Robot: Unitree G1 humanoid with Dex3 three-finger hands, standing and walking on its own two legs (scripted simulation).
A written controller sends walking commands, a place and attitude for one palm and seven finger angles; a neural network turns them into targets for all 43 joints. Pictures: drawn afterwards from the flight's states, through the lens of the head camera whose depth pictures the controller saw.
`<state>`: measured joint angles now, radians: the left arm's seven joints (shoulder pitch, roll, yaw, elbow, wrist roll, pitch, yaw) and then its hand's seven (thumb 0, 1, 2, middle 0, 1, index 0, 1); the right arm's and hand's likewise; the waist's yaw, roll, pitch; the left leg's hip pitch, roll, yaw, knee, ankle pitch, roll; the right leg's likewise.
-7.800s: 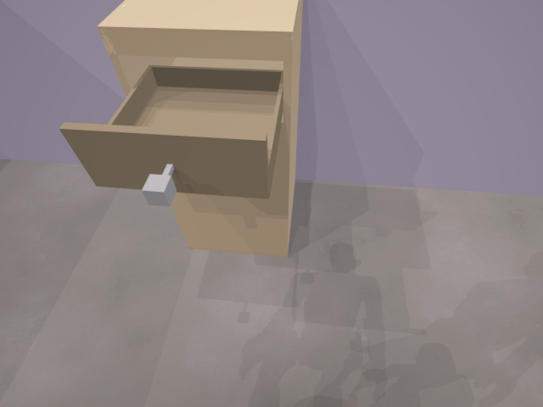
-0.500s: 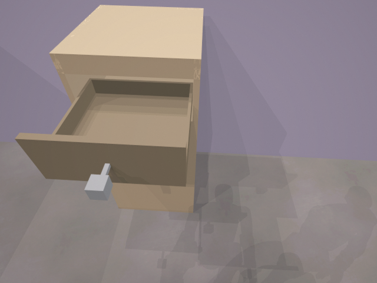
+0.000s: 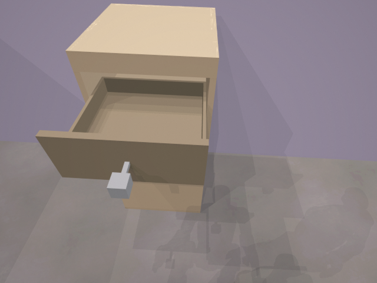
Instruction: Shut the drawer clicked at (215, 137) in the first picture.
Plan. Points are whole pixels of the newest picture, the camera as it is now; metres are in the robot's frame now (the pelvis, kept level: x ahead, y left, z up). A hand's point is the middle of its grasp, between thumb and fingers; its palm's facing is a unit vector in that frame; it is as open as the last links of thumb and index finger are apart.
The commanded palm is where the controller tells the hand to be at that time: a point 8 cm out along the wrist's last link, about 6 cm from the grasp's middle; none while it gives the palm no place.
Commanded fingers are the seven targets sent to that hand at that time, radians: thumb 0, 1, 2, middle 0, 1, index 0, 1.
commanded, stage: look again from close up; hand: left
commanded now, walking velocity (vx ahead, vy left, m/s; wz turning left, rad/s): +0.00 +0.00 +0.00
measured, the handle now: (123, 177) +0.34 +0.18 +0.03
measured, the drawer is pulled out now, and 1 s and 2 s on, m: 0.27 0.27 0.27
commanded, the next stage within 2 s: raise the hand and make a fist in 0.14 s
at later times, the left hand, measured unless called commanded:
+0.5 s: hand (107, 242) +0.19 +0.17 +0.03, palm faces +0.11 -0.99 -0.03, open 6.8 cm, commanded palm +0.10 +0.23 -0.03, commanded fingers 0.00 0.90 0.90 -0.48 -0.60 -0.48 -0.60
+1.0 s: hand (118, 253) +0.18 +0.15 +0.01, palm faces -0.08 -1.00 -0.04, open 4.2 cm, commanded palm +0.12 +0.23 +0.03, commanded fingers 0.00 0.90 0.90 -0.98 -1.14 -0.98 -1.14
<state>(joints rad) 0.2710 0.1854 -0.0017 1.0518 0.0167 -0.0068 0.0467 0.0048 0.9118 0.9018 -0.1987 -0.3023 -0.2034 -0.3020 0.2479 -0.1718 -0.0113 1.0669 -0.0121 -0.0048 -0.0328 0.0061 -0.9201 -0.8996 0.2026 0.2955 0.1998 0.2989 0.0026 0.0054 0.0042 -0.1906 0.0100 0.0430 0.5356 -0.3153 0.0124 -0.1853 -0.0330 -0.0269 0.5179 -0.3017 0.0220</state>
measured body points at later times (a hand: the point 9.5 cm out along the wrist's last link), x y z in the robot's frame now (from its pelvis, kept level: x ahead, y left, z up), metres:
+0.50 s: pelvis -0.03 +0.01 -0.02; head -0.04 +0.01 +0.43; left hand +0.18 +0.22 +0.03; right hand +0.11 -0.23 -0.11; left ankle -0.02 +0.11 -0.73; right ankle -0.01 -0.11 -0.73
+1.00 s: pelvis -0.01 -0.03 -0.05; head +0.02 -0.04 +0.40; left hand +0.18 +0.21 +0.02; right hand +0.17 -0.24 -0.13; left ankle -0.02 +0.11 -0.73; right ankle -0.01 -0.11 -0.73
